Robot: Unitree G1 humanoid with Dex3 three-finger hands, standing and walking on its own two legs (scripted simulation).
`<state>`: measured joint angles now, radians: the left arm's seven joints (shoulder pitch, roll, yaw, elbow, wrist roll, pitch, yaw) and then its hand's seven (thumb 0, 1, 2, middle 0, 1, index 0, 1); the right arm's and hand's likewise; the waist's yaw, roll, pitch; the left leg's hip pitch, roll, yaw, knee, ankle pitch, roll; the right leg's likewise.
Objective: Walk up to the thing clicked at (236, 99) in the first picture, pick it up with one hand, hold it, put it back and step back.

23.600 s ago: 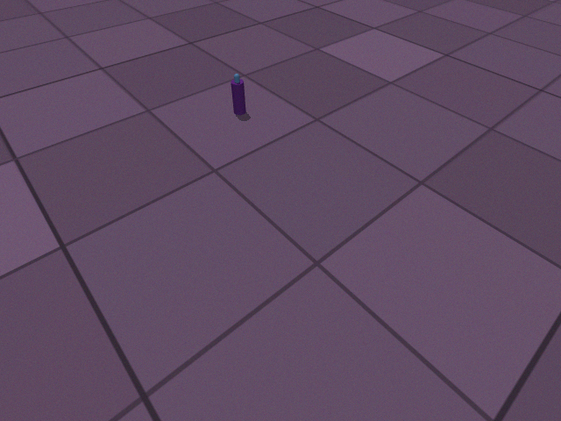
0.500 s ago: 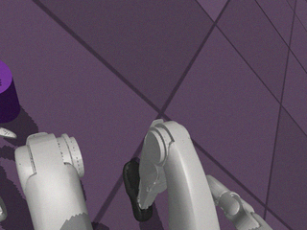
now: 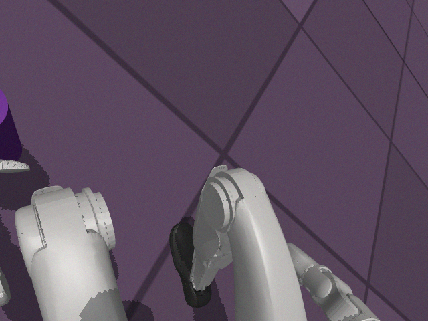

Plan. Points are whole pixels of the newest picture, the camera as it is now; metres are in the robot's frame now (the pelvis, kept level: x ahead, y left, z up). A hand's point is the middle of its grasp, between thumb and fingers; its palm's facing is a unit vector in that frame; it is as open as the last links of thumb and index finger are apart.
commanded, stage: close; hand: left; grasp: from the side
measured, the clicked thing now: out of the picture +0.43 +0.29 -0.15
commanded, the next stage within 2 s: settle in 0.54 s
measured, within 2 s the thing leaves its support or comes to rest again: leaves its support in 1.02 s
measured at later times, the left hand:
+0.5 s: hand out of the picture +0.42 +0.29 -0.15, palm faces +0.33 -0.94 +0.02, open 12.2 cm
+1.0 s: hand out of the picture +0.41 +0.29 -0.14, palm faces +0.28 -0.96 -0.02, open 10.9 cm
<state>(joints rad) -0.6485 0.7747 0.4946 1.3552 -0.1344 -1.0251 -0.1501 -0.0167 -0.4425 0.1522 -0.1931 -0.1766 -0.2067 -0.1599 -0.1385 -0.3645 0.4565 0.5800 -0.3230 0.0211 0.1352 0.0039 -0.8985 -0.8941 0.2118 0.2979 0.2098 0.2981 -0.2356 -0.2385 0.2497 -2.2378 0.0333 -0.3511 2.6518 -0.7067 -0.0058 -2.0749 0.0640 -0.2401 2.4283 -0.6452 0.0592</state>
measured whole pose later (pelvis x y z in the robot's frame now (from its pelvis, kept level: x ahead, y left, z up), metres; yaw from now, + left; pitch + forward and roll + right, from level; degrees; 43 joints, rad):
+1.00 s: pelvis +0.00 +0.00 +0.01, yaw +0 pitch +16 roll -15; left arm -0.53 0.71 0.47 1.12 -0.10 -0.91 -0.11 0.00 -0.31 0.79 -0.62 -0.87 -0.64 -0.87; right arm -0.10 -0.35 0.39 0.59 -0.30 0.04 0.14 0.00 -0.92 -0.90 0.21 0.30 0.21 0.30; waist -0.21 -0.22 0.23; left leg -2.23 0.03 -0.34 2.63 -0.71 -0.02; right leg -2.08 0.06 -0.24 2.42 -0.65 0.05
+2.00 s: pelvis +0.02 -0.02 +0.07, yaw +9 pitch +31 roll -7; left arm -0.51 0.44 0.40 0.78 -0.14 -0.56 -0.22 0.00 -0.46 0.98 -0.63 -0.97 -0.65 -0.96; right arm 0.07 -0.29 0.06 0.67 -0.07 0.01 0.06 0.01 -0.89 -0.89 0.21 0.30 0.21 0.30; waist -0.12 -0.02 -0.09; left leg -2.19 0.04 -0.14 2.34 -0.69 -0.02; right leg -2.11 0.00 -0.10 2.28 -0.71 0.00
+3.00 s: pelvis +0.02 -0.02 +0.13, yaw +11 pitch +33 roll -4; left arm -0.45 0.38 0.36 0.67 -0.17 -0.47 -0.26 0.00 -0.49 1.02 -0.63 -0.98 -0.65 -0.98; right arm 0.12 -0.27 0.02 0.66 -0.02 -0.03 0.02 0.01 -0.93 -0.90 0.21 0.30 0.21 0.30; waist -0.09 0.01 -0.16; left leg -2.04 0.04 -0.09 2.13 -0.67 -0.02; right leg -1.98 -0.01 -0.06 2.10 -0.70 0.00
